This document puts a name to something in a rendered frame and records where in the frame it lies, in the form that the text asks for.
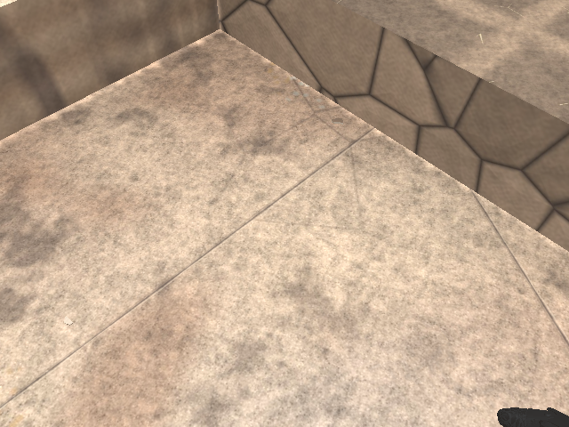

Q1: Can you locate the right robot hand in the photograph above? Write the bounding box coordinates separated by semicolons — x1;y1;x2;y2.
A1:
497;407;569;427

